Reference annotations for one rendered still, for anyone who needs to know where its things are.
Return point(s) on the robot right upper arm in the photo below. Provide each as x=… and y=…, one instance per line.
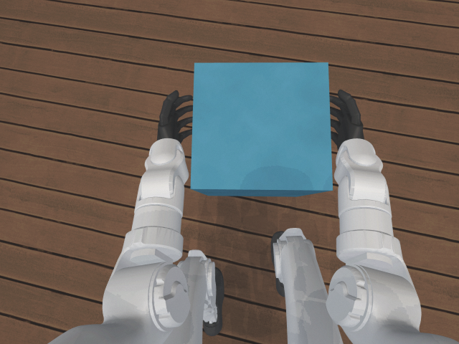
x=376, y=307

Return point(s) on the robot left upper arm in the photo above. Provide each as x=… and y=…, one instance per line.
x=141, y=305

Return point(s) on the left robot thigh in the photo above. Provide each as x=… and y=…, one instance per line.
x=200, y=278

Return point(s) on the robot left foot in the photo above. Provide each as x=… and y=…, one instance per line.
x=213, y=328

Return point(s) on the carton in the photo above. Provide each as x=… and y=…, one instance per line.
x=261, y=129

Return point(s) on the robot right forearm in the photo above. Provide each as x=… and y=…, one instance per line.
x=365, y=218

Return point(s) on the right robot hand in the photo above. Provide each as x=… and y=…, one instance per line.
x=349, y=125

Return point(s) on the left robot hand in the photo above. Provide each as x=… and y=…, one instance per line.
x=168, y=126

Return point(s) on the robot left forearm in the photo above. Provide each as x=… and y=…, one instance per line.
x=156, y=231

